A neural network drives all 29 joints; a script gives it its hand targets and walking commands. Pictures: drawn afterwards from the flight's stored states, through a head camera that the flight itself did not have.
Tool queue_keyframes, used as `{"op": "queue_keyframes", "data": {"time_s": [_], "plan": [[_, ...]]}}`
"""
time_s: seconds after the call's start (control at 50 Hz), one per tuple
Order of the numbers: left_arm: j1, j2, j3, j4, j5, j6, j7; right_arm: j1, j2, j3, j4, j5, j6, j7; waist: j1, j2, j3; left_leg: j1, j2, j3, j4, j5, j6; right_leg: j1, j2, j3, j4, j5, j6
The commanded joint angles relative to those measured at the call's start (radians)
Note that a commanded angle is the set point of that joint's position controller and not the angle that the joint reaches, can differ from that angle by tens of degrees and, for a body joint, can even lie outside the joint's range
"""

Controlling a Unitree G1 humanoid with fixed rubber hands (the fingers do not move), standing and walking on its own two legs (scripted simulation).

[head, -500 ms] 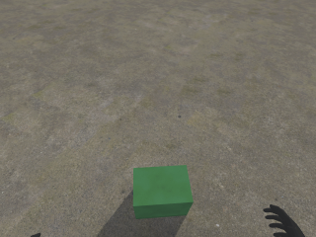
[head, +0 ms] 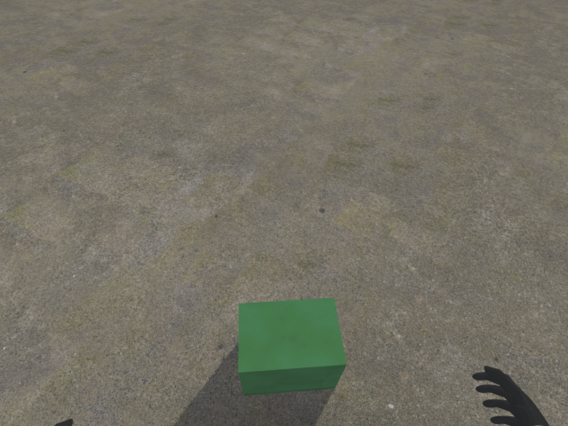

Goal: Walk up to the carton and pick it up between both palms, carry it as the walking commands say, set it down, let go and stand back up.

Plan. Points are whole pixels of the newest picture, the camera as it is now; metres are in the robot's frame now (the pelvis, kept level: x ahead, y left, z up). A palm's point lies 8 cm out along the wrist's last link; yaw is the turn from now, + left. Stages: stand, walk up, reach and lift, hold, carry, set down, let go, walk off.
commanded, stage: walk up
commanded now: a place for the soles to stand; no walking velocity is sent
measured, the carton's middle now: (288, 347) +0.46 -0.03 -0.63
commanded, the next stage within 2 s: reach and lift in 1.76 s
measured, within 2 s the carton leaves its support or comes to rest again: neither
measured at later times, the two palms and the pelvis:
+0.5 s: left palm out of the picture +0.09 +0.32 -0.07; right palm out of the picture +0.14 -0.32 -0.05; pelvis +0.00 +0.00 +0.00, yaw +0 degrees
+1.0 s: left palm out of the picture +0.10 +0.28 -0.07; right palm out of the picture +0.09 -0.38 -0.06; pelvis +0.00 -0.04 +0.00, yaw -1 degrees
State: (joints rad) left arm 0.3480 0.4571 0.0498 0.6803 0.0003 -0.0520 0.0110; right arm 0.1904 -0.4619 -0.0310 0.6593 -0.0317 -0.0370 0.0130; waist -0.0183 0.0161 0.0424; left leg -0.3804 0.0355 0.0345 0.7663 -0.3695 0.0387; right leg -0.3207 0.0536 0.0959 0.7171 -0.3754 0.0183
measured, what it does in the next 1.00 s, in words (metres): stands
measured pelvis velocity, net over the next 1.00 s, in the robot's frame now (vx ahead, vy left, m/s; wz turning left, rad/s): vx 0.00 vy -0.04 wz -0.02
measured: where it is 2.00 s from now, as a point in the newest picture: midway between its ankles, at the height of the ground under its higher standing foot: outside the picture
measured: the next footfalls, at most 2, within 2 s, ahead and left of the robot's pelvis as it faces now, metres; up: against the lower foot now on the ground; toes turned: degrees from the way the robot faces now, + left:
none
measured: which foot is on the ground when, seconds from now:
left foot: down 0.00-1.00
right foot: down 0.00-1.00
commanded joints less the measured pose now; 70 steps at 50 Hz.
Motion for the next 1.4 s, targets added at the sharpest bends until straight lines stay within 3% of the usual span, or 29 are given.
{"op": "queue_keyframes", "data": {"time_s": [0.0,0.1,0.14,0.26,0.34,0.38,0.4,0.5,0.56,0.6,0.62,0.66,0.68,0.72,0.78,0.8,0.82,0.84,0.86,0.94,0.96,1.0,1.02,1.06,1.1,1.12,1.22,1.28,1.38], "plan": [[-0.021,0.162,0.021,-0.01,0.018,-0.013,-0.007,-0.042,-0.177,-0.066,0.001,0.01,-0.017,-0.009,-0.003,0.003,-0.074,0.164,0.126,-0.165,-0.206,-0.008,0.073,-0.092,-0.067,0.119,-0.113,0.2,-0.103],[-0.018,0.171,0.024,-0.013,0.012,-0.011,-0.004,-0.025,-0.191,-0.069,-0.002,0.007,-0.018,-0.008,-0.008,0.035,-0.096,0.192,0.145,-0.163,-0.2,0.069,0.075,-0.086,-0.058,0.088,-0.083,0.251,-0.09],[-0.029,0.169,0.021,-0.009,0.015,-0.014,-0.004,-0.033,-0.179,-0.065,-0.002,0.007,-0.017,-0.01,-0.01,0.0,-0.087,0.178,0.121,-0.14,-0.179,0.094,0.062,-0.081,-0.067,0.117,-0.103,0.251,-0.103],[-0.035,0.174,0.023,-0.017,0.017,-0.012,-0.006,-0.039,-0.183,-0.065,-0.003,0.01,-0.016,-0.008,-0.009,0.005,-0.055,0.165,0.11,-0.151,-0.205,-0.017,0.058,-0.127,-0.075,0.147,-0.12,0.197,-0.107],[-0.031,0.154,0.019,-0.011,0.018,-0.005,-0.01,-0.021,-0.192,-0.072,0.0,0.006,-0.022,-0.011,-0.013,0.015,-0.08,0.213,0.172,-0.22,-0.259,-0.068,0.095,-0.143,-0.047,0.069,-0.069,0.185,-0.088],[-0.017,0.156,0.022,-0.003,0.014,-0.007,-0.008,-0.037,-0.189,-0.069,-0.008,0.003,-0.02,-0.01,-0.003,0.049,-0.066,0.186,0.167,-0.203,-0.246,-0.03,0.094,-0.117,-0.048,0.07,-0.082,0.197,-0.082],[-0.019,0.163,0.022,-0.003,0.016,-0.009,-0.008,-0.036,-0.193,-0.066,-0.008,0.008,-0.018,-0.009,-0.001,0.02,-0.053,0.152,0.156,-0.18,-0.225,-0.024,0.085,-0.094,-0.05,0.071,-0.095,0.22,-0.088],[-0.051,0.176,0.019,-0.019,0.018,-0.014,-0.006,-0.041,-0.158,-0.064,-0.004,0.008,-0.017,-0.008,-0.018,-0.013,-0.065,0.174,0.082,-0.109,-0.172,0.022,0.039,-0.128,-0.1,0.189,-0.135,0.24,-0.121],[-0.033,0.162,0.021,-0.015,0.015,-0.01,-0.006,-0.041,-0.178,-0.069,-0.006,0.007,-0.021,-0.009,-0.015,0.044,-0.072,0.202,0.132,-0.167,-0.218,0.012,0.071,-0.142,-0.061,0.115,-0.104,0.207,-0.094],[-0.031,0.154,0.02,-0.015,0.016,-0.009,-0.007,-0.028,-0.186,-0.07,0.003,0.005,-0.021,-0.009,-0.007,0.01,-0.072,0.183,0.157,-0.198,-0.237,-0.002,0.086,-0.115,-0.05,0.085,-0.09,0.203,-0.087],[-0.064,0.174,0.039,-0.055,0.048,0.01,-0.032,0.082,-0.252,-0.093,0.033,0.017,-0.035,-0.028,-0.029,-0.032,-0.085,0.252,0.186,-0.267,-0.248,-0.061,0.124,-0.197,-0.035,0.068,-0.003,0.143,-0.104],[-0.075,0.17,0.049,-0.062,0.047,0.03,-0.037,0.148,-0.302,-0.114,0.039,0.014,-0.044,-0.046,-0.042,0.049,-0.036,0.314,0.356,-0.438,-0.354,-0.029,0.216,-0.325,-0.018,-0.004,0.169,-0.133,-0.067],[-0.049,0.175,0.054,-0.068,0.045,0.034,-0.039,0.144,-0.297,-0.113,0.026,0.014,-0.051,-0.05,-0.028,0.087,-0.032,0.299,0.404,-0.452,-0.357,0.07,0.239,-0.332,-0.049,0.008,0.192,-0.232,-0.057],[-0.035,0.181,0.062,-0.077,0.045,0.031,-0.05,0.128,-0.304,-0.115,0.008,0.006,-0.053,-0.052,-0.002,0.079,-0.039,0.249,0.363,-0.378,-0.32,0.156,0.218,-0.277,-0.084,-0.018,0.136,-0.225,-0.061],[0.078,0.159,0.069,-0.003,0.036,0.02,-0.054,0.022,-0.248,-0.083,-0.025,0.01,-0.04,-0.04,0.065,0.109,-0.06,0.018,0.213,-0.169,-0.199,0.199,0.103,0.028,-0.016,-0.092,-0.069,0.031,-0.077],[0.096,0.177,0.073,0.011,0.036,0.013,-0.046,0.017,-0.19,-0.063,-0.026,0.016,-0.033,-0.035,0.079,-0.002,-0.045,-0.051,0.135,-0.087,-0.09,0.111,0.056,0.065,-0.045,0.007,-0.177,0.079,-0.096],[0.045,0.241,0.08,-0.011,0.05,0.006,-0.042,0.044,-0.13,-0.048,-0.034,0.025,-0.026,-0.035,0.043,-0.218,-0.007,-0.18,0.007,0.0,0.095,-0.039,-0.009,0.08,-0.208,0.363,-0.331,0.021,-0.166],[0.006,0.267,0.077,-0.036,0.039,0.005,-0.038,0.044,-0.137,-0.045,-0.033,0.026,-0.016,-0.044,0.041,-0.188,0.028,-0.206,-0.013,-0.036,0.132,-0.239,-0.015,0.021,-0.312,0.543,-0.381,-0.022,-0.249],[-0.013,0.281,0.077,-0.044,0.036,0.006,-0.039,0.07,-0.184,-0.054,-0.021,0.027,-0.015,-0.046,0.033,-0.124,0.041,-0.142,-0.004,-0.064,0.139,-0.296,0.003,-0.037,-0.316,0.531,-0.361,-0.03,-0.287],[-0.103,0.192,0.051,-0.055,0.017,0.029,-0.036,0.166,-0.171,-0.061,0.037,0.01,-0.047,-0.044,-0.017,-0.135,-0.022,0.147,-0.024,-0.013,-0.148,0.018,0.007,-0.136,-0.154,0.223,-0.195,0.16,-0.158],[-0.108,0.167,0.041,-0.054,0.015,0.029,-0.039,0.176,-0.188,-0.066,0.034,0.007,-0.052,-0.046,-0.028,-0.082,-0.06,0.183,0.034,-0.109,-0.204,0.001,0.026,-0.161,-0.139,0.181,-0.146,0.167,-0.128],[-0.091,0.164,0.046,-0.039,0.016,0.029,-0.044,0.12,-0.239,-0.071,0.031,0.007,-0.051,-0.047,0.004,-0.007,-0.015,0.112,0.129,-0.235,-0.271,-0.147,0.077,-0.172,-0.077,0.106,-0.098,0.011,-0.089],[-0.065,0.158,0.046,-0.03,0.017,0.03,-0.046,0.087,-0.244,-0.069,0.03,0.01,-0.046,-0.043,0.028,-0.016,-0.008,0.084,0.144,-0.235,-0.278,-0.214,0.089,-0.141,-0.073,0.1,-0.13,-0.061,-0.094],[-0.085,0.181,0.047,-0.02,0.026,0.029,-0.048,0.072,-0.209,-0.062,0.03,0.01,-0.038,-0.039,0.019,-0.068,0.033,0.008,0.077,-0.133,-0.22,-0.223,0.052,-0.127,-0.091,0.164,-0.237,-0.202,-0.118],[-0.106,0.198,0.046,-0.021,0.023,0.024,-0.044,0.098,-0.175,-0.055,0.038,0.015,-0.036,-0.036,0.0,-0.125,0.006,0.026,0.021,-0.061,-0.152,-0.146,0.02,-0.11,-0.149,0.262,-0.292,-0.212,-0.142],[-0.117,0.196,0.042,-0.02,0.02,0.026,-0.042,0.101,-0.17,-0.05,0.051,0.011,-0.04,-0.038,-0.001,-0.101,0.015,0.06,0.023,-0.073,-0.175,-0.139,0.016,-0.148,-0.158,0.271,-0.278,-0.192,-0.143],[-0.11,0.169,0.04,-0.021,0.016,0.024,-0.04,0.099,-0.215,-0.058,0.059,0.01,-0.047,-0.039,0.008,-0.037,-0.043,0.088,0.085,-0.143,-0.226,-0.036,0.051,-0.095,-0.095,0.122,-0.144,0.082,-0.104],[-0.11,0.169,0.042,-0.022,0.015,0.026,-0.038,0.082,-0.191,-0.05,0.061,0.011,-0.048,-0.038,0.012,-0.064,-0.048,0.078,0.079,-0.129,-0.208,0.008,0.049,-0.069,-0.104,0.134,-0.147,0.107,-0.111],[-0.116,0.16,0.036,-0.01,0.018,0.024,-0.036,0.069,-0.202,-0.05,0.065,0.012,-0.05,-0.038,0.014,-0.037,-0.07,0.107,0.096,-0.139,-0.207,0.076,0.048,-0.07,-0.1,0.102,-0.116,0.182,-0.102]]}}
